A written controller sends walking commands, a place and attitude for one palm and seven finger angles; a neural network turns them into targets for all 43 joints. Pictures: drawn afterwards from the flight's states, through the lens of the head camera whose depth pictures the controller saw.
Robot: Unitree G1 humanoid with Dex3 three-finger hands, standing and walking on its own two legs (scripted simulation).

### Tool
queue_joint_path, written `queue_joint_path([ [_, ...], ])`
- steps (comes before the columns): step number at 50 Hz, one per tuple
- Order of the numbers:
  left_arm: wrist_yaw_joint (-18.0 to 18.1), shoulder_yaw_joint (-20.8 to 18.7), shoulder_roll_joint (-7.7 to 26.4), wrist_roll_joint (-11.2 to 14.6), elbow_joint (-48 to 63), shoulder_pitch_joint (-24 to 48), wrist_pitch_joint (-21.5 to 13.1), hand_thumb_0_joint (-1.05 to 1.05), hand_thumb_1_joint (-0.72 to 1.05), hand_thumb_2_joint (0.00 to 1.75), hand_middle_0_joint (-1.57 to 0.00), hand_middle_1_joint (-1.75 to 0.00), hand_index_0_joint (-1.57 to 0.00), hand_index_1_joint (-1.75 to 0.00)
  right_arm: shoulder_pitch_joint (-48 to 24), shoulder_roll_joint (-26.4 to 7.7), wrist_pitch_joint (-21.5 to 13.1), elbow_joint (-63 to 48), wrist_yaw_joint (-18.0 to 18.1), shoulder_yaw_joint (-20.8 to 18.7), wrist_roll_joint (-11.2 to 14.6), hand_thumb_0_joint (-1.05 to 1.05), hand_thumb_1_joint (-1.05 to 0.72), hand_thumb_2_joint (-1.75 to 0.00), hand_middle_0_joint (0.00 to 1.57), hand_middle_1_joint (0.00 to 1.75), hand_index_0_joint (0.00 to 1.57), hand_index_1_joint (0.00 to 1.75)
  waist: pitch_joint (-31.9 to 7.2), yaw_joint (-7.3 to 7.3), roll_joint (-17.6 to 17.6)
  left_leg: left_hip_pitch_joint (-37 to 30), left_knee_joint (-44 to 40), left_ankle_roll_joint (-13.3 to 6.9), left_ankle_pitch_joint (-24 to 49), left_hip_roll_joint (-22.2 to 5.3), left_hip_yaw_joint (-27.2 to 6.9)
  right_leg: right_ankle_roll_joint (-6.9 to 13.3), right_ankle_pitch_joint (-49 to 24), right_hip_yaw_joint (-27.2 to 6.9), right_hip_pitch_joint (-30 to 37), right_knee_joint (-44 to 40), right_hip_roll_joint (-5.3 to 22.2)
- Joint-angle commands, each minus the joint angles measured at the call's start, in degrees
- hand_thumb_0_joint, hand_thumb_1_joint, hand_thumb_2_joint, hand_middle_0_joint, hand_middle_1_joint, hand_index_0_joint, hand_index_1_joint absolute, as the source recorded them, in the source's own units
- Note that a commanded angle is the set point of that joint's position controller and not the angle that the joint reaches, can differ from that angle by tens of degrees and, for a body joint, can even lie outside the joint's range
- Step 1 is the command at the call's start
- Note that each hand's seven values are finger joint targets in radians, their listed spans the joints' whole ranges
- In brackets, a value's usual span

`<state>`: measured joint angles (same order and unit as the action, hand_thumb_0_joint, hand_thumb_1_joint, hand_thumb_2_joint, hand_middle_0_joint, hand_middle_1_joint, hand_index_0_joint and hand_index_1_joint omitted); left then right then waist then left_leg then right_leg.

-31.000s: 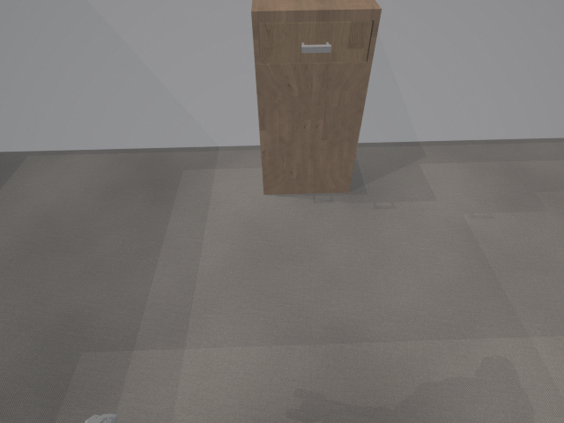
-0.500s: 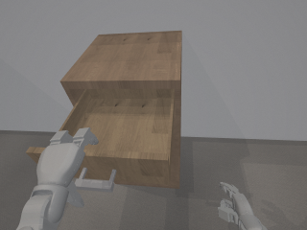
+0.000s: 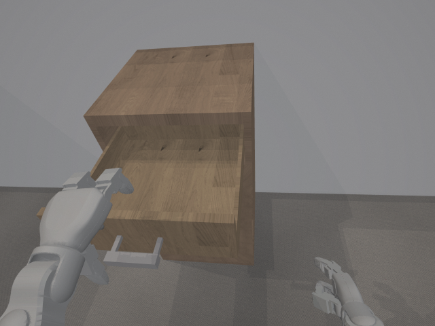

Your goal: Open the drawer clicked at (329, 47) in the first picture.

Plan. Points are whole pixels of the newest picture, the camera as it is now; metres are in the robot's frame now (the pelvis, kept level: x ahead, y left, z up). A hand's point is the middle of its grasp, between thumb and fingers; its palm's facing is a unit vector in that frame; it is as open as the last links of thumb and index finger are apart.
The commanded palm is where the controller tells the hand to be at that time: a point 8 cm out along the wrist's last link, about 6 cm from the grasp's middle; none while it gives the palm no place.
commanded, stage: draw the hand back to the body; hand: left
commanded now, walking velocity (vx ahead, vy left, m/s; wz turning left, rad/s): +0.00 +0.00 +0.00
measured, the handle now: (135, 250) +0.25 +0.23 -0.01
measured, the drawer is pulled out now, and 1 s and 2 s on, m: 0.29 0.29 0.29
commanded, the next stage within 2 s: step back with the hand held close in 1.54 s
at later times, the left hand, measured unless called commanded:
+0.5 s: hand (75, 243) +0.18 +0.25 +0.14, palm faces +0.12 -0.07 -0.99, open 13.8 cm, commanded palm +0.14 +0.25 +0.19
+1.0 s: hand (81, 226) +0.19 +0.22 +0.17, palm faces +0.39 -0.84 -0.38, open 11.7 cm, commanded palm +0.14 +0.27 +0.18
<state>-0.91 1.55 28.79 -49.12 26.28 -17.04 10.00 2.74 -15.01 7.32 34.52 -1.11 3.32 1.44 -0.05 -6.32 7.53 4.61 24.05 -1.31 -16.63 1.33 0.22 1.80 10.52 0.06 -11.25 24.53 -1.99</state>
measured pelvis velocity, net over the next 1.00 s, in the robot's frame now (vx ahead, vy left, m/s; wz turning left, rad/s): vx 0.01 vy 0.00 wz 0.02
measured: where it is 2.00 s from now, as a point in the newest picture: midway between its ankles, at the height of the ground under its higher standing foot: outside the picture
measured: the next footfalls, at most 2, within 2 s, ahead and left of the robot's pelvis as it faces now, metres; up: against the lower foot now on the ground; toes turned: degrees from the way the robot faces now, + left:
none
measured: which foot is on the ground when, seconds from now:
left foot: down 0.00-1.00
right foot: down 0.00-1.00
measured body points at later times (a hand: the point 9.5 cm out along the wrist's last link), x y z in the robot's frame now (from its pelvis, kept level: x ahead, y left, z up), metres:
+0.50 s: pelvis -0.01 +0.00 +0.00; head -0.02 -0.05 +0.45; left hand +0.17 +0.25 +0.19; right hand +0.23 -0.20 -0.09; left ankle -0.04 +0.10 -0.74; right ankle +0.03 -0.10 -0.74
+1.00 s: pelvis +0.01 +0.00 +0.00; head +0.00 -0.02 +0.45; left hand +0.17 +0.26 +0.19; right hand +0.20 -0.21 -0.09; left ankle -0.04 +0.10 -0.74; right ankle +0.03 -0.10 -0.74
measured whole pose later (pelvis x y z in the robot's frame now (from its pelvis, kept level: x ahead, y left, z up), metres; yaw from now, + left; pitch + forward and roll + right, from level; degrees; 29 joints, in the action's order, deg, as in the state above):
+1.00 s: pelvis +0.01 +0.00 +0.00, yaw +1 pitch -3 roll -1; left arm 6.3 -15.0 18.4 3.2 30.0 -29.3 -8.3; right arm 11.5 -12.0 -9.7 37.2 3.0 1.2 -0.2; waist 1.3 -2.8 3.7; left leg 4.2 25.9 -0.8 -18.2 0.9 -1.3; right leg 2.1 11.9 1.7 -9.8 25.0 -2.3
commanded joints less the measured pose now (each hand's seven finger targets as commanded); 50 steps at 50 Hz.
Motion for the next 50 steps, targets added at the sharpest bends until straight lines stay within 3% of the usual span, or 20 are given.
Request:
queue_joint_path([
  [1, 3.9, -11.1, 10.8, -0.6, 13.4, 4.5, -2.1, 0.00, -0.50, 0.30, -0.30, -1.20, -0.30, -1.20, -10.0, -4.1, -4.1, -10.9, 0.4, -1.6, -0.2, 0.00, -0.90, -0.90, 0.20, 0.30, 0.20, 0.30, -10.6, -1.43, -4.4, 6.0, -2.7, 0.4, 15.4, -1.2, -0.7, 0.0, -8.1, -2.4, 11.2, -1.9, 1.8],
  [4, 4.5, -13.5, 12.5, 0.3, 10.7, 1.5, -2.5, 0.00, -0.50, 0.30, -0.30, -1.20, -0.30, -1.20, -9.9, -4.8, -4.0, -9.7, 0.5, -2.3, 0.1, 0.00, -0.90, -0.90, 0.20, 0.30, 0.20, 0.30, -6.5, -0.80, -6.7, 6.3, -2.6, 0.5, 14.5, -1.0, -0.5, -0.1, -7.6, -3.6, 8.2, -3.0, 1.5],
  [5, 4.6, -14.5, 13.1, 1.2, 11.5, 1.6, -2.1, 0.00, -0.50, 0.30, -0.30, -1.20, -0.30, -1.20, -11.4, -5.3, -4.1, -10.1, 0.6, -2.2, 0.6, 0.00, -0.90, -0.90, 0.20, 0.30, 0.20, 0.30, -6.2, -0.43, -4.1, 6.2, -2.7, 0.6, 12.6, -1.4, -0.9, 0.1, -5.7, -4.3, 7.8, -3.4, 1.2],
  [6, 4.3, -11.8, 10.9, 0.3, 12.7, 3.7, -2.1, 0.00, -0.50, 0.30, -0.30, -1.20, -0.30, -1.20, -10.2, -4.5, -4.3, -10.6, 0.4, -2.0, 0.0, 0.00, -0.90, -0.90, 0.20, 0.30, 0.20, 0.30, -7.5, -0.68, -4.9, 6.1, -2.3, 0.4, 13.0, -1.1, -0.7, -0.1, -5.1, -3.1, 8.0, -2.9, 2.0],
  [10, 4.4, -12.8, 12.3, 1.5, 12.5, 3.1, -3.2, 0.00, -0.50, 0.30, -0.30, -1.20, -0.30, -1.20, -11.1, -5.2, -5.3, -10.3, 1.3, -2.6, 0.6, 0.00, -0.90, -0.90, 0.20, 0.30, 0.20, 0.30, -6.5, 0.15, -3.9, 5.3, -2.6, 0.3, 10.5, -1.4, -1.0, -0.1, -1.8, -3.7, 6.1, -4.1, 1.5],
  [11, 4.2, -10.6, 10.3, 0.7, 13.6, 3.4, -3.7, 0.00, -0.50, 0.30, -0.30, -1.20, -0.30, -1.20, -9.2, -4.7, -5.6, -10.9, 1.1, -2.3, -0.1, 0.00, -0.90, -0.90, 0.20, 0.30, 0.20, 0.30, -8.3, -0.41, -4.6, 5.5, -2.5, 0.1, 11.0, -1.1, -0.9, -0.4, -1.5, -2.2, 7.2, -3.4, 2.3],
  [14, 4.6, -12.7, 12.7, 0.3, 11.7, 2.6, -4.5, 0.00, -0.50, 0.30, -0.30, -1.20, -0.30, -1.20, -8.9, -5.2, -5.5, -9.8, 1.8, -2.9, -0.2, 0.00, -0.90, -0.90, 0.20, 0.30, 0.20, 0.30, -6.6, -0.26, -6.5, 5.6, -2.7, 0.2, 10.9, -1.1, -0.8, -0.5, -1.8, -2.6, 6.1, -4.0, 2.1],
  [15, 4.9, -14.8, 14.4, 0.9, 11.7, 2.7, -4.5, 0.00, -0.50, 0.30, -0.30, -1.20, -0.30, -1.20, -10.4, -5.6, -5.9, -9.9, 2.0, -2.7, 0.2, 0.00, -0.90, -0.90, 0.20, 0.30, 0.20, 0.30, -6.4, -0.13, -3.9, 5.6, -2.6, 0.4, 9.6, -1.5, -1.3, -0.1, -1.1, -3.9, 6.2, -4.2, 1.7],
  [18, 4.9, -15.4, 13.8, 0.8, 9.5, -0.5, -5.3, 0.00, -0.50, 0.30, -0.30, -1.20, -0.30, -1.20, -8.5, -5.1, -5.8, -9.6, 1.9, -2.9, -0.3, 0.00, -0.90, -0.90, 0.20, 0.30, 0.20, 0.30, -5.9, -0.88, -6.3, 6.4, -2.4, 0.3, 11.4, -0.9, -1.0, -0.3, -3.0, -3.0, 6.8, -3.5, 2.2],
  [21, 5.2, -15.9, 13.9, 1.4, 12.6, 0.5, -5.7, 0.00, -0.50, 0.30, -0.30, -1.20, -0.30, -1.20, -8.8, -4.9, -6.1, -10.6, 1.7, -2.5, -0.2, 0.00, -0.90, -0.90, 0.20, 0.30, 0.20, 0.30, -8.2, -1.08, -3.7, 6.1, -2.2, 0.6, 11.8, -1.1, -1.1, -0.1, -3.0, -2.5, 7.4, -2.9, 2.4],
  [25, 5.1, -15.9, 13.2, 3.2, 12.8, -3.6, -6.0, 0.00, -0.50, 0.30, -0.30, -1.20, -0.30, -1.20, -10.1, -5.6, -6.3, -10.7, 1.8, -2.9, 0.4, 0.00, -0.90, -0.90, 0.20, 0.30, 0.20, 0.30, -5.3, -0.23, -3.4, 6.0, -2.4, 0.8, 10.6, -1.6, -1.3, -0.2, -2.4, -2.8, 5.1, -3.8, 1.7],
  [27, 4.9, -15.8, 13.3, 2.3, 10.8, -3.6, -6.1, 0.00, -0.50, 0.30, -0.30, -1.20, -0.30, -1.20, -8.6, -5.3, -5.9, -9.8, 1.9, -3.1, -0.1, 0.00, -0.90, -0.90, 0.20, 0.30, 0.20, 0.30, -4.0, -0.11, -5.3, 7.3, -3.0, 0.7, 9.8, -1.4, -1.2, -0.2, -0.5, -2.0, 4.7, -3.8, 1.9],
  [28, 5.2, -13.6, -8.8, 44.2, 14.2, -0.3, -11.9, 0.00, -0.47, 0.32, -0.30, -1.18, -0.30, -1.18, -5.0, 0.2, -10.3, -13.9, 3.1, -3.2, -0.1, 0.00, -0.90, -0.90, 0.20, 0.30, 0.20, 0.30, 0.3, 5.13, -12.9, 4.0, -2.7, -0.8, 4.7, -3.3, -1.1, -0.1, 1.0, 1.6, 4.0, -4.1, 1.2],
  [29, 6.4, -18.1, -1.5, 45.3, 9.9, -5.7, -14.6, 0.00, -0.43, 0.33, -0.29, -1.15, -0.29, -1.15, -3.9, -1.9, -13.2, -11.8, 4.2, -3.1, -0.5, 0.00, -0.90, -0.90, 0.20, 0.30, 0.20, 0.30, -1.0, 4.05, -15.3, 3.9, -2.9, -0.8, 2.9, -4.1, -1.8, -0.5, 3.4, 1.1, 4.3, -3.6, 1.5],
  [30, 7.2, -22.4, 0.9, 49.2, 10.9, -8.5, -16.2, 0.00, -0.40, 0.34, -0.29, -1.13, -0.29, -1.13, -4.0, -2.1, -14.2, -10.6, 5.3, -3.0, -0.6, 0.00, -0.90, -0.90, 0.20, 0.30, 0.20, 0.30, -0.6, 3.16, -14.8, 4.3, -3.1, -0.4, 2.5, -3.9, -1.6, -0.8, 4.4, 0.8, 4.2, -4.8, 1.8],
  [32, 8.3, -22.4, 1.3, 50.4, 18.8, -2.8, -19.6, 0.00, -0.32, 0.37, -0.29, -1.09, -0.29, -1.09, -1.5, -2.1, -17.3, -10.3, 6.0, -3.0, -1.4, 0.00, -0.90, -0.90, 0.20, 0.30, 0.20, 0.30, -5.2, 3.17, -4.3, 2.8, -3.2, 0.3, 7.1, -3.1, -1.0, -0.3, -0.3, 0.7, 7.2, -3.7, 3.0],
  [34, 8.8, -21.7, -0.5, 50.9, 17.6, -4.4, -20.4, 0.00, -0.26, 0.40, -0.28, -1.04, -0.28, -1.04, -0.5, -1.7, -18.9, -9.5, 6.0, -2.8, -1.8, 0.00, -0.90, -0.90, 0.20, 0.30, 0.20, 0.30, -4.1, 2.87, -1.6, 3.4, -3.7, 1.0, 9.0, -2.9, -0.9, -0.1, -2.1, 1.2, 7.6, -3.3, 3.0],
  [37, 8.7, -20.3, -2.4, 51.3, 15.7, -4.6, -21.1, 0.00, -0.15, 0.45, -0.27, -0.98, -0.27, -0.98, 0.0, -1.8, -20.2, -8.4, 5.6, -2.9, -1.7, 0.00, -0.90, -0.90, 0.20, 0.30, 0.20, 0.30, 0.0, 3.21, -1.3, 5.1, -4.1, 1.3, 8.6, -3.2, -1.2, 0.2, -1.4, 1.3, 6.3, -3.9, 2.9],
  [40, 8.3, -21.2, -2.1, 51.6, 15.1, -5.6, -21.5, 0.00, -0.05, 0.50, -0.27, -0.91, -0.27, -0.91, -0.4, -2.1, -20.9, -8.1, 5.3, -3.3, -1.7, 0.00, -0.90, -0.90, 0.20, 0.30, 0.20, 0.30, 0.3, 2.80, -2.6, 5.6, -3.8, 1.3, 9.5, -3.3, -1.3, 0.3, -2.0, 1.0, 6.5, -4.1, 2.7],
  [50, 8.0, -24.3, -1.0, 52.4, 15.2, -10.4, -22.1, 0.00, 0.31, 0.64, -0.24, -0.68, -0.24, -0.68, -0.4, -2.2, -20.5, -7.6, 4.9, -4.4, -1.3, 0.00, -0.90, -0.90, 0.20, 0.30, 0.20, 0.30, -4.2, 2.55, -4.6, 5.1, -2.1, 1.5, 15.5, -3.3, -0.9, 0.2, -9.1, 0.8, 8.2, -2.4, 2.9],
])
